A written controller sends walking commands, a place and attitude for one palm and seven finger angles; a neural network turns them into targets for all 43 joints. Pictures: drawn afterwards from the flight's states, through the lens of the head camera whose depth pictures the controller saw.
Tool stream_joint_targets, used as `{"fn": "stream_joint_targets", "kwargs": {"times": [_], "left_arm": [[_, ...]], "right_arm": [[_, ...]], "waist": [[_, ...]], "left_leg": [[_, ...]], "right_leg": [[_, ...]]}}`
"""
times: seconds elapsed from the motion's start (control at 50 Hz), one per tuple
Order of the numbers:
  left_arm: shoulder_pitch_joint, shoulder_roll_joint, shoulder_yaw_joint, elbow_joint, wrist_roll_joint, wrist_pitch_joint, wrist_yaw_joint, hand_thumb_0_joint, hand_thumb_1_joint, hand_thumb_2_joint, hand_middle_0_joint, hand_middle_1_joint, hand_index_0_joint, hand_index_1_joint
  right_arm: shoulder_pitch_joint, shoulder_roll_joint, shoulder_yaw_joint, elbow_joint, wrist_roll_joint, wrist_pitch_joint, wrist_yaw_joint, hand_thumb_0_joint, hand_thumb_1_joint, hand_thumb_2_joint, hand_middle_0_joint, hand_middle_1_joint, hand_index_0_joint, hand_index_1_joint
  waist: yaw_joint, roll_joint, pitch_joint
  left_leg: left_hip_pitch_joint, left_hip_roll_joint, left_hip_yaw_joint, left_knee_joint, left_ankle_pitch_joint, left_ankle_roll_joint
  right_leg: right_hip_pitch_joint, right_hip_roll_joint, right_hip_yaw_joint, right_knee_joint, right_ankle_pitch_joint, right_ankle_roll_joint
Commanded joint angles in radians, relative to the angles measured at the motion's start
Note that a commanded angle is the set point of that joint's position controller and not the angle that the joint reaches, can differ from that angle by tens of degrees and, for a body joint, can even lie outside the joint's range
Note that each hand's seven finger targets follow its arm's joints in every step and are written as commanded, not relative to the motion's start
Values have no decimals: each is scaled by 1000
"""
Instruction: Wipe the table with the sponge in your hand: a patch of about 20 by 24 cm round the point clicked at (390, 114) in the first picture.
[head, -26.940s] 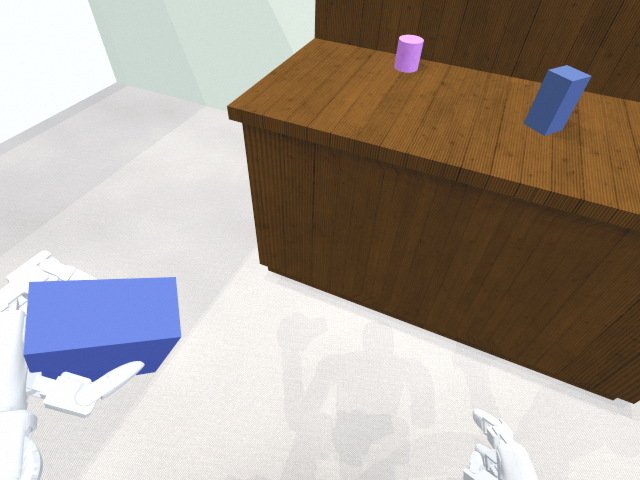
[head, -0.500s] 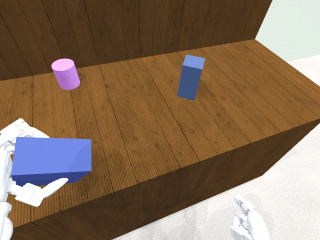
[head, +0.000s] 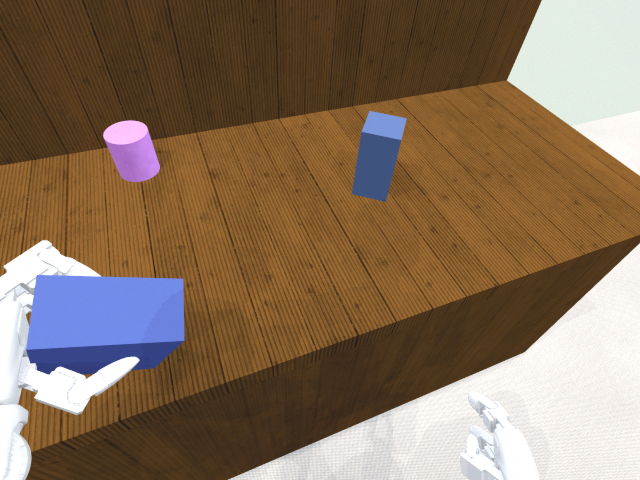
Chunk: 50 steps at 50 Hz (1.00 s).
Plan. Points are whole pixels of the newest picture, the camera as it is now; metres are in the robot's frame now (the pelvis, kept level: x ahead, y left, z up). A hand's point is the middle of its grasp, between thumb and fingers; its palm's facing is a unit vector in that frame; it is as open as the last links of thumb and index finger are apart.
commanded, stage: look again from close up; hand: left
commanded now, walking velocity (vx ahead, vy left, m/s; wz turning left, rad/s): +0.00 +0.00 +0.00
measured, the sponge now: (126, 329) +0.23 +0.21 +0.13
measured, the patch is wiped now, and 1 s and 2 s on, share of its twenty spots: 0.00 0.00 0.00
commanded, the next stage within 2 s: turn the palm down, sponge in hand in 0.06 s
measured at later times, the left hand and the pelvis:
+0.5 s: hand (87, 339) +0.21 +0.23 +0.14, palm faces +0.27 -0.76 -0.59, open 9.9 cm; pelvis -0.01 -0.01 -0.02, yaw +0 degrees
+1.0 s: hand (78, 331) +0.20 +0.23 +0.16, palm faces +0.32 -0.47 -0.82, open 9.9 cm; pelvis -0.01 -0.06 -0.02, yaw +1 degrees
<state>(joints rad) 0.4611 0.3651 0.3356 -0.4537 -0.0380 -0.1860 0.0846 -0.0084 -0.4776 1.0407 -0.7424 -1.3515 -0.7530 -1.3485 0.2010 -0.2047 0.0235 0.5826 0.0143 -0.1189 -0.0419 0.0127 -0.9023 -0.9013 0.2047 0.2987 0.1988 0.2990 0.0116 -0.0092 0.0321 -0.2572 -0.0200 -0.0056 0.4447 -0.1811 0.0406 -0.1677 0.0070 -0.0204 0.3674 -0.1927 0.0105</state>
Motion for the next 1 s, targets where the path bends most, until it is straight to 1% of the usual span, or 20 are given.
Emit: {"fn": "stream_joint_targets", "kwargs": {"times": [0.0,0.12,0.14,0.16,0.18,0.22,0.24,0.3,0.34,0.38,0.42,0.44,0.48,0.62,0.72,0.74,0.8,0.84,0.86,0.98], "left_arm": [[-84,172,112,-236,-9,-71,26,0,100,1300,-1200,-1600,-1200,-1600],[-75,173,117,-236,-9,-71,25,0,100,1300,-1200,-1600,-1200,-1600],[-1039,984,410,-642,31,-230,52,0,100,1300,-1200,-1600,-1200,-1600],[-663,475,309,-33,101,-5,-2,0,100,1300,-1200,-1600,-1200,-1600],[-478,346,175,22,13,82,-23,0,100,1300,-1200,-1600,-1200,-1600],[-335,254,144,-77,-51,185,-83,0,100,1300,-1200,-1600,-1200,-1600],[-250,149,54,-56,-64,259,-111,0,100,1300,-1200,-1600,-1200,-1600],[-197,238,33,-184,45,316,-127,0,100,1300,-1200,-1600,-1200,-1600],[-214,342,129,-289,83,299,-102,0,100,1300,-1200,-1600,-1200,-1600],[-219,329,161,-279,92,234,-64,0,100,1300,-1200,-1600,-1200,-1600],[-296,371,202,-320,98,165,-14,0,100,1300,-1200,-1600,-1200,-1600],[-353,457,268,-348,111,148,19,0,100,1300,-1200,-1600,-1200,-1600],[-297,368,199,-268,146,140,58,0,100,1300,-1200,-1600,-1200,-1600],[-452,389,53,-128,208,320,-46,0,100,1300,-1200,-1600,-1200,-1600],[-404,476,112,-154,245,294,-117,0,100,1300,-1200,-1600,-1200,-1600],[-377,538,179,-144,242,285,-114,0,100,1300,-1200,-1600,-1200,-1600],[-335,534,222,-121,228,245,-93,0,100,1300,-1200,-1600,-1200,-1600],[-324,579,267,-103,234,250,-69,0,100,1300,-1200,-1600,-1200,-1600],[-328,522,212,-109,242,259,-60,0,100,1300,-1200,-1600,-1200,-1600],[-317,537,151,-86,302,325,-75,0,100,1300,-1200,-1600,-1200,-1600]], "right_arm": [[-94,-120,-49,-163,4,-61,-13,0,-900,-900,200,300,200,300],[-89,-119,-51,-162,4,-61,-12,0,-900,-900,200,300,200,300],[51,-191,114,-264,76,-27,-97,0,-900,-900,200,300,200,300],[-97,-131,-65,-131,-40,-40,-59,0,-900,-900,200,300,200,300],[-95,-187,-50,-160,-32,-46,0,0,-900,-900,200,300,200,300],[-145,-186,-49,-148,-11,-53,7,0,-900,-900,200,300,200,300],[-216,-174,-23,-164,14,-48,30,0,-900,-900,200,300,200,300],[-210,-181,-17,-176,7,-23,46,0,-900,-900,200,300,200,300],[-252,-180,-16,-200,14,-3,44,0,-900,-900,200,300,200,300],[-239,-156,-14,-190,-15,-8,31,0,-900,-900,200,300,200,300],[-243,-151,-19,-179,-28,-10,13,0,-900,-900,200,300,200,300],[-248,-157,-22,-170,-22,-9,7,0,-900,-900,200,300,200,300],[-218,-130,-20,-152,-33,-13,3,0,-900,-900,200,300,200,300],[-245,-157,-7,-147,-3,29,-57,0,-900,-900,200,300,200,300],[-242,-148,-5,-165,-2,8,-78,0,-900,-900,200,300,200,300],[-252,-150,-5,-161,4,-1,-77,0,-900,-900,200,300,200,300],[-215,-147,-13,-155,-4,-7,-76,0,-900,-900,200,300,200,300],[-219,-149,-18,-149,7,-7,-70,0,-900,-900,200,300,200,300],[-214,-143,-17,-156,5,-4,-67,0,-900,-900,200,300,200,300],[-200,-167,-27,-174,15,9,-77,0,-900,-900,200,300,200,300]], "waist": [[4,70,-131],[5,78,-142],[-82,246,-116],[72,252,-286],[41,199,-255],[87,177,-308],[79,155,-273],[67,74,-132],[54,61,-178],[54,31,-139],[50,64,-172],[51,116,-196],[51,176,-186],[26,138,-152],[58,32,-186],[70,30,-168],[84,32,-187],[93,106,-167],[91,137,-171],[77,35,-154]], "left_leg": [[61,96,-108,-103,3,-10],[68,101,-108,-106,35,-13],[-235,74,-139,-91,-252,33],[122,47,-27,-22,78,-39],[180,46,-75,-15,246,-80],[269,52,-42,13,307,-71],[239,49,-47,10,223,-67],[97,53,-52,-12,88,-48],[78,48,-54,-9,-47,-36],[49,47,-64,10,-60,-39],[46,40,-69,28,-105,-35],[41,38,-70,31,-163,-37],[31,37,-66,50,-130,-44],[14,14,-28,64,-171,-19],[35,8,-9,108,-59,-6],[28,7,-7,119,-61,-10],[4,9,-1,144,-28,-10],[-12,6,9,159,-25,-20],[-22,7,13,167,-19,-21],[-49,13,2,202,-13,-11]], "right_leg": [[20,-69,54,-44,84,-36],[37,-69,51,-35,109,-35],[93,6,45,90,-111,50],[8,-1,-38,145,13,-58],[-87,24,-87,138,53,-61],[-73,20,-80,130,103,-47],[-102,30,-83,144,61,-44],[-122,21,-97,146,80,-41],[-133,33,-79,168,4,-35],[-170,36,-92,182,-28,-34],[-196,34,-80,190,-67,-27],[-205,36,-67,198,-100,-30],[-212,29,-74,205,-94,-36],[-204,6,-29,132,-141,-24],[-165,0,-9,104,-114,-14],[-167,4,5,92,-124,-16],[-148,-11,14,96,-80,-6],[-142,-20,44,89,-80,-12],[-135,-32,48,96,-64,-13],[-147,-59,102,91,-56,1]]}}
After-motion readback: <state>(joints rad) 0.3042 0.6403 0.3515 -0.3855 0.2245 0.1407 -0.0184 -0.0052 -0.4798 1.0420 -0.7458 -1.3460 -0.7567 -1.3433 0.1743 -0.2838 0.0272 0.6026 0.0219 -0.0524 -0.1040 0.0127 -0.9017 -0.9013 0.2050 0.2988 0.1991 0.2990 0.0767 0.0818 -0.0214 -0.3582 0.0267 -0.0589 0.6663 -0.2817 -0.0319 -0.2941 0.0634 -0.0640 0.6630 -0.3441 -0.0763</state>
